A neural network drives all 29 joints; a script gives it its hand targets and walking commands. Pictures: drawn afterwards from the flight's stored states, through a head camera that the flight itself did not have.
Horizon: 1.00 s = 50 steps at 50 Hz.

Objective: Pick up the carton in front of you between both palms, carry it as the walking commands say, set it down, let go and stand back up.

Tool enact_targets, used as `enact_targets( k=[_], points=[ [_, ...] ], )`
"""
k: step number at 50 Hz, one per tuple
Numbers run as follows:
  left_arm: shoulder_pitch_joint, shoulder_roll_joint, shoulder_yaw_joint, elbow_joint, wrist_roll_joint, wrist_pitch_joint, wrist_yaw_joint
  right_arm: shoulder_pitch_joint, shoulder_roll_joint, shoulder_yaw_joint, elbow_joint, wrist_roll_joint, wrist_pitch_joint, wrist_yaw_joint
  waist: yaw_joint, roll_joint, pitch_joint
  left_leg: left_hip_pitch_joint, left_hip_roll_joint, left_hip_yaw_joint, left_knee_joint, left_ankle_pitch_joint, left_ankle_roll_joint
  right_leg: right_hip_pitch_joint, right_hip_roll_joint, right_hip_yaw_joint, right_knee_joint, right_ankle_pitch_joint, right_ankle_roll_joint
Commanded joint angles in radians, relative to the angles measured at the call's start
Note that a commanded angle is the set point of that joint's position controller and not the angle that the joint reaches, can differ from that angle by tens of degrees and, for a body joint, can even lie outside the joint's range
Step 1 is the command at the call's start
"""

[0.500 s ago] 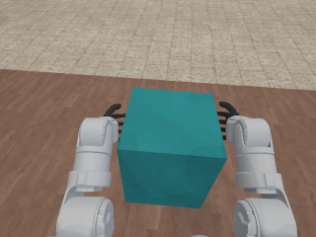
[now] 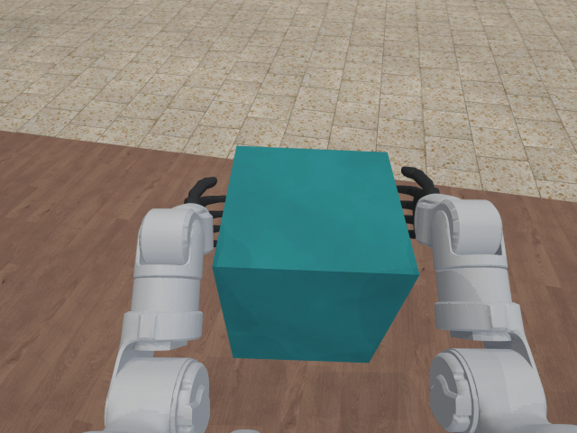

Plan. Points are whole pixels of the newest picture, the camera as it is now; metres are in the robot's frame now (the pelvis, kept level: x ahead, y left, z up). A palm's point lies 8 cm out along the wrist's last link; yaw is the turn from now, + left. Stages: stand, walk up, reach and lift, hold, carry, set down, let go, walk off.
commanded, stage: carry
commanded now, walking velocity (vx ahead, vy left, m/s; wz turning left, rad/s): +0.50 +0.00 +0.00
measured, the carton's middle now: (306, 260) +0.36 +0.01 +0.03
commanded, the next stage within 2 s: none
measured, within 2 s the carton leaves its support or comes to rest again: neither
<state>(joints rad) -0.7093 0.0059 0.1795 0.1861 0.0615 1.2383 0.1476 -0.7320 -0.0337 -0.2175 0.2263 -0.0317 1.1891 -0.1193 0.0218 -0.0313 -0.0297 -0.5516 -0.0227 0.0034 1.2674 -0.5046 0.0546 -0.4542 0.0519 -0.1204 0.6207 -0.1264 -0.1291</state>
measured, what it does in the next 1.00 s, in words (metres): goes down: left foot 0.04 m lower, then right foot 0.04 m lower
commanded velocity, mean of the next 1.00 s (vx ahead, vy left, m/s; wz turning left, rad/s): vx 0.50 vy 0.00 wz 0.00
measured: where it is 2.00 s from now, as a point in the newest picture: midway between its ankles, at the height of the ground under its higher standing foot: (305, 235)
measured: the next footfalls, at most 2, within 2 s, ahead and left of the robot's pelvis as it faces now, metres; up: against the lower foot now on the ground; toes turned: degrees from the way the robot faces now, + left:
left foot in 0.38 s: +0.38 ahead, +0.07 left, -0.04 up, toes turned +2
right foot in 0.90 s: +0.65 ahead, -0.06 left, -0.08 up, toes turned -3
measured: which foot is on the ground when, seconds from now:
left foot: up 0.00-0.36, down 0.38-0.90, up 0.92-1.00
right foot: down 0.00-0.38, up 0.40-0.88, down 0.90-1.00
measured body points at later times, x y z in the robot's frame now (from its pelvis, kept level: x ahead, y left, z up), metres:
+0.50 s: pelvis +0.28 +0.03 -0.04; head +0.30 +0.03 +0.41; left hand +0.66 +0.16 +0.05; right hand +0.65 -0.14 +0.06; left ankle +0.34 +0.06 -0.76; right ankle +0.16 -0.08 -0.66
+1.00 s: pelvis +0.55 -0.01 -0.08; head +0.57 -0.01 +0.37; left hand +0.93 +0.13 +0.04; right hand +0.94 -0.17 +0.04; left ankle +0.42 +0.09 -0.69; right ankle +0.62 -0.05 -0.80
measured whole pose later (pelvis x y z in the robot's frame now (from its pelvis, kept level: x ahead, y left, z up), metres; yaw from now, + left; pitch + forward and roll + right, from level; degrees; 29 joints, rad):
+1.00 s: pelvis +0.55 -0.01 -0.08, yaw +0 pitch +4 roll +1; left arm -0.74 -0.01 0.20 0.23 0.09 1.22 0.15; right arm -0.75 -0.05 -0.22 0.28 -0.03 1.17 -0.12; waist -0.01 -0.02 -0.06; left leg -0.45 -0.06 0.00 1.29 -0.54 0.06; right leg -0.49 0.06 -0.12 0.62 -0.10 -0.13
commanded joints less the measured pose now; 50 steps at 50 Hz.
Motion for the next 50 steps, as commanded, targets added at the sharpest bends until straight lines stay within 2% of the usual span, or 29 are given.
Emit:
enact_targets(
  k=[1, 4, 6, 9, 12, 14, 15, 16, 17, 18, 19, 20, 21, 22, 23, 25, 31, 36, 39, 40, 41, 42, 43, 44, 45, 46, 47, 48, 50],
  points=[
    [-0.89, -1.161, -0.599, -0.233, -0.533, -0.055, -0.245, -0.661, 1.129, 0.561, -0.129, 0.368, 0.0, 0.18, 0.02, -0.057, -0.477, -0.181, 0.05, 0.001, -0.129, 0.165, -0.011, 0.475, -0.291, 0.386, -0.191, 0.317, -0.077],
    [-0.843, -1.166, -0.582, -0.217, -0.524, -0.062, -0.259, -0.636, 1.14, 0.567, -0.136, 0.346, -0.006, 0.173, 0.04, -0.086, -0.49, -0.26, 0.046, 0.022, -0.212, 0.273, -0.02, 0.583, -0.259, 0.305, -0.147, 0.583, -0.042],
    [-0.843, -1.168, -0.581, -0.215, -0.521, -0.065, -0.268, -0.676, 1.148, 0.594, -0.166, 0.352, -0.009, 0.173, 0.055, -0.086, -0.471, -0.273, 0.038, 0.045, -0.294, 0.35, -0.017, 0.611, -0.237, 0.275, -0.13, 0.68, -0.019],
    [-0.838, -1.15, -0.588, -0.204, -0.518, -0.064, -0.27, -0.684, 1.135, 0.611, -0.172, 0.344, -0.007, 0.168, 0.079, -0.096, -0.428, -0.266, 0.015, 0.089, -0.459, 0.459, -0.003, 0.661, -0.193, 0.231, -0.104, 0.731, 0.0],
    [-0.761, -1.122, -0.58, -0.132, -0.495, -0.062, -0.27, -0.603, 1.1, 0.589, -0.106, 0.312, 0.005, 0.174, 0.099, -0.099, -0.397, -0.178, -0.025, 0.141, -0.682, 0.572, 0.015, 0.688, -0.153, 0.184, -0.059, 0.726, 0.0],
    [-0.717, -1.119, -0.571, -0.075, -0.477, -0.068, -0.274, -0.563, 1.084, 0.565, -0.058, 0.296, 0.008, 0.188, 0.076, -0.099, -0.406, 0.02, -0.06, 0.167, -0.824, 0.653, 0.035, 0.623, -0.139, 0.142, 0.035, 0.741, 0.017],
    [-0.718, -1.126, -0.569, -0.057, -0.471, -0.074, -0.276, -0.554, 1.081, 0.55, -0.039, 0.29, 0.006, 0.197, 0.033, -0.093, -0.422, 0.156, -0.059, 0.158, -0.901, 0.711, 0.041, 0.571, -0.135, 0.121, 0.134, 0.714, 0.037],
    [-0.733, -1.13, -0.568, -0.044, -0.47, -0.079, -0.277, -0.549, 1.08, 0.537, -0.022, 0.283, 0.004, 0.207, -0.022, -0.045, -0.446, 0.355, -0.009, 0.122, -0.923, 0.774, 0.064, 0.438, -0.127, 0.1, 0.266, 0.589, 0.063],
    [-0.747, -1.13, -0.566, -0.037, -0.473, -0.083, -0.277, -0.544, 1.068, 0.526, 0.002, 0.277, 0.002, 0.216, -0.062, 0.069, -0.466, 0.598, 0.12, 0.031, -0.842, 0.982, 0.1, 0.202, -0.099, 0.087, 0.409, 0.287, 0.092],
    [-0.77, -1.137, -0.562, -0.042, -0.477, -0.082, -0.278, -0.539, 1.054, 0.514, 0.033, 0.276, -0.003, 0.22, -0.067, 0.249, -0.513, 0.841, 0.354, -0.229, -0.664, 1.38, 0.212, -0.104, -0.015, 0.087, 0.615, -0.375, 0.118],
    [-0.765, -1.135, -0.567, -0.018, -0.473, -0.079, -0.276, -0.532, 1.062, 0.508, 0.054, 0.28, -0.007, 0.222, -0.104, 0.293, -0.61, 0.968, 0.428, -0.44, -0.665, 1.197, 0.294, -0.279, 0.022, 0.136, 0.795, -0.529, 0.114],
    [-0.781, -1.146, -0.57, -0.003, -0.473, -0.08, -0.272, -0.57, 1.08, 0.509, 0.041, 0.296, -0.013, 0.226, -0.114, 0.264, -0.607, 0.93, 0.427, -0.535, -0.718, 0.88, 0.295, -0.357, -0.008, 0.172, 0.83, -0.504, 0.071],
    [-0.789, -1.161, -0.552, -0.023, -0.46, -0.085, -0.262, -0.605, 1.101, 0.523, 0.003, 0.321, -0.02, 0.233, -0.107, 0.162, -0.564, 0.839, 0.387, -0.517, -0.796, 0.585, 0.291, -0.368, -0.019, 0.168, 0.788, -0.438, 0.07],
    [-0.82, -1.168, -0.54, -0.076, -0.454, -0.094, -0.25, -0.657, 1.153, 0.551, -0.043, 0.363, -0.031, 0.243, -0.075, 0.083, -0.496, 0.722, 0.341, -0.463, -0.83, 0.525, 0.252, -0.346, -0.058, 0.175, 0.711, -0.357, 0.078],
    [-0.831, -1.17, -0.533, -0.092, -0.451, -0.101, -0.239, -0.728, 1.191, 0.58, -0.079, 0.401, -0.036, 0.25, -0.053, 0.036, -0.464, 0.618, 0.306, -0.384, -0.853, 0.545, 0.215, -0.294, -0.075, 0.168, 0.643, -0.312, 0.086],
    [-0.838, -1.173, -0.546, -0.159, -0.446, -0.111, -0.213, -0.828, 1.225, 0.622, -0.176, 0.472, -0.045, 0.253, -0.038, 0.061, -0.456, 0.519, 0.274, -0.32, -0.872, 0.569, 0.157, -0.222, -0.077, 0.131, 0.557, -0.269, 0.098],
    [-0.742, -1.162, -0.593, -0.204, -0.409, -0.116, -0.18, -0.7, 1.205, 0.612, -0.177, 0.478, -0.041, 0.254, -0.081, 0.151, -0.5, 0.695, 0.224, -0.168, -0.773, 1.004, 0.132, -0.327, -0.081, 0.094, 0.391, -0.067, 0.113],
    [-0.755, -1.114, -0.63, -0.248, -0.405, -0.101, -0.176, -0.67, 1.149, 0.631, -0.193, 0.46, -0.023, 0.255, -0.126, 0.139, -0.453, 0.766, 0.157, -0.111, -0.721, 1.065, 0.098, -0.328, -0.034, 0.036, 0.129, 0.132, 0.095],
    [-0.732, -1.06, -0.615, -0.214, -0.393, -0.076, -0.18, -0.624, 1.11, 0.634, -0.153, 0.447, -0.007, 0.251, -0.15, 0.136, -0.41, 0.752, 0.118, -0.066, -0.646, 1.03, 0.091, -0.222, 0.01, -0.016, -0.096, 0.245, 0.074],
    [-0.707, -1.038, -0.598, -0.184, -0.383, -0.066, -0.184, -0.611, 1.096, 0.633, -0.127, 0.441, -0.002, 0.251, -0.132, 0.141, -0.411, 0.706, 0.113, -0.046, -0.596, 1.029, 0.084, -0.12, 0.022, -0.025, -0.172, 0.275, 0.059],
    [-0.673, -1.018, -0.576, -0.146, -0.368, -0.057, -0.188, -0.6, 1.084, 0.627, -0.096, 0.433, 0.003, 0.252, -0.087, 0.134, -0.431, 0.648, 0.106, -0.014, -0.501, 1.03, 0.065, 0.028, 0.027, -0.034, -0.248, 0.339, 0.046],
    [-0.646, -0.999, -0.549, -0.11, -0.351, -0.05, -0.195, -0.588, 1.078, 0.618, -0.06, 0.429, 0.008, 0.254, -0.031, 0.104, -0.458, 0.529, 0.092, 0.023, -0.383, 0.95, 0.043, 0.235, -0.011, -0.025, -0.278, 0.419, 0.036],
    [-0.623, -0.98, -0.519, -0.073, -0.333, -0.046, -0.204, -0.588, 1.077, 0.606, -0.026, 0.425, 0.011, 0.257, 0.014, 0.015, -0.482, 0.316, 0.068, 0.04, -0.238, 0.69, 0.013, 0.471, -0.13, 0.074, -0.203, 0.643, 0.016],
    [-0.611, -0.96, -0.491, -0.04, -0.324, -0.045, -0.212, -0.614, 1.091, 0.593, -0.004, 0.426, 0.015, 0.26, 0.032, -0.182, -0.533, -0.009, -0.012, 0.023, -0.023, 0.062, -0.015, 0.748, -0.346, 0.338, -0.028, 1.094, -0.094],
    [-0.632, -0.954, -0.482, -0.025, -0.33, -0.044, -0.216, -0.621, 1.094, 0.574, 0.025, 0.42, 0.017, 0.259, 0.035, -0.261, -0.621, -0.204, -0.042, -0.035, 0.165, -0.194, -0.015, 0.881, -0.465, 0.562, 0.002, 0.944, -0.195],
    [-0.676, -0.972, -0.479, -0.023, -0.348, -0.043, -0.223, -0.646, 1.104, 0.566, 0.028, 0.414, 0.014, 0.256, 0.023, -0.191, -0.6, -0.285, -0.011, -0.065, 0.212, -0.145, 0.01, 0.846, -0.478, 0.626, -0.038, 0.615, -0.211],
    [-0.727, -1.031, -0.503, -0.062, -0.388, -0.05, -0.233, -0.685, 1.149, 0.573, -0.023, 0.429, 0.006, 0.247, 0.022, -0.085, -0.575, -0.267, 0.008, -0.055, 0.138, -0.059, 0.008, 0.726, -0.404, 0.564, -0.109, 0.326, -0.179],
    [-0.793, -1.065, -0.515, -0.093, -0.417, -0.053, -0.239, -0.741, 1.141, 0.561, -0.059, 0.42, 0.002, 0.237, 0.022, -0.007, -0.499, -0.285, 0.026, -0.037, 0.071, -0.014, 0.0, 0.628, -0.379, 0.546, -0.143, 0.225, -0.157],
    [-0.92, -1.133, -0.575, -0.192, -0.485, -0.064, -0.243, -0.814, 1.169, 0.578, -0.148, 0.428, -0.011, 0.22, 0.02, 0.016, -0.446, -0.189, 0.051, -0.033, -0.035, 0.064, -0.009, 0.44, -0.323, 0.497, -0.203, 0.143, -0.117]
  ],
)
